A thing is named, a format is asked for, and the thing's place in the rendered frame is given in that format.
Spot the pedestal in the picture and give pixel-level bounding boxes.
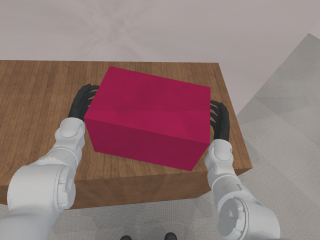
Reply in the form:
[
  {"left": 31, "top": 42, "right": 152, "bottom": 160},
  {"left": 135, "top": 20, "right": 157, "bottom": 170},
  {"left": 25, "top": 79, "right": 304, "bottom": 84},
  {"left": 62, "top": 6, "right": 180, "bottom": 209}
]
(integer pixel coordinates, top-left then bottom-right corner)
[{"left": 0, "top": 60, "right": 253, "bottom": 210}]

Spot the robot right upper arm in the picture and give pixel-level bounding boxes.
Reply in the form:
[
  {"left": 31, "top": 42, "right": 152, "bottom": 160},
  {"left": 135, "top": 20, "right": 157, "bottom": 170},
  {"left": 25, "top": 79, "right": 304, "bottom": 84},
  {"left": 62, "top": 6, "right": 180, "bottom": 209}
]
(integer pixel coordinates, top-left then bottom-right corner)
[{"left": 217, "top": 197, "right": 295, "bottom": 240}]

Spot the right robot forearm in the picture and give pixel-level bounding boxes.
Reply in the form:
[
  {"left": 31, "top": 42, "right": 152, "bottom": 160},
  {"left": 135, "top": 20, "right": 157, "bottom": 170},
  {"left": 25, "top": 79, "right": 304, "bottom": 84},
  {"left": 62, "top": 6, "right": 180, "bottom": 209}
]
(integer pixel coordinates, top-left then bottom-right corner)
[{"left": 204, "top": 139, "right": 281, "bottom": 238}]

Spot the right robot hand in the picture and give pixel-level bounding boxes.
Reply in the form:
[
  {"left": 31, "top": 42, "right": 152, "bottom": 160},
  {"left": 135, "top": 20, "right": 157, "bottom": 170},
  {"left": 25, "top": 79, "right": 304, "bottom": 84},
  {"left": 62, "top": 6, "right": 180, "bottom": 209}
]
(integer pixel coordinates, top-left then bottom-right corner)
[{"left": 210, "top": 100, "right": 230, "bottom": 142}]

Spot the left robot forearm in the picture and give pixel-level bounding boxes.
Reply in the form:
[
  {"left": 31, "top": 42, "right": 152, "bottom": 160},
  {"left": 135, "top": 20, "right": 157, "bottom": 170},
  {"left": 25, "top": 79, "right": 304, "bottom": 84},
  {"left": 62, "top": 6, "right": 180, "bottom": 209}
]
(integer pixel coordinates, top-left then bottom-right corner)
[{"left": 7, "top": 117, "right": 85, "bottom": 210}]

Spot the left robot hand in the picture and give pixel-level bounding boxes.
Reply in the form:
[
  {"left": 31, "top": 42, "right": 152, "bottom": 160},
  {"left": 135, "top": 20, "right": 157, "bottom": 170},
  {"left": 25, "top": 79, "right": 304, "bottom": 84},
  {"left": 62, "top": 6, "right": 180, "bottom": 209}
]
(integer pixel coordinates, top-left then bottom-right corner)
[{"left": 68, "top": 83, "right": 100, "bottom": 122}]

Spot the carton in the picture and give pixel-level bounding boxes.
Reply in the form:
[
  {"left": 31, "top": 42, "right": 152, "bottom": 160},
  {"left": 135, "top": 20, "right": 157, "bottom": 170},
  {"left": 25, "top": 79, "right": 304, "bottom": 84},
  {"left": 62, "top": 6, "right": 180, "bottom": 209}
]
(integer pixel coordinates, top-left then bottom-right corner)
[{"left": 83, "top": 66, "right": 211, "bottom": 171}]

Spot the robot left upper arm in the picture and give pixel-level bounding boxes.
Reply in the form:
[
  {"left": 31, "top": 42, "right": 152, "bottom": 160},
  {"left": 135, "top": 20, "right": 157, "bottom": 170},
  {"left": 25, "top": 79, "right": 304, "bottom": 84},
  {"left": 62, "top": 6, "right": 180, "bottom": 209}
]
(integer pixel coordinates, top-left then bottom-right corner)
[{"left": 0, "top": 164, "right": 76, "bottom": 240}]

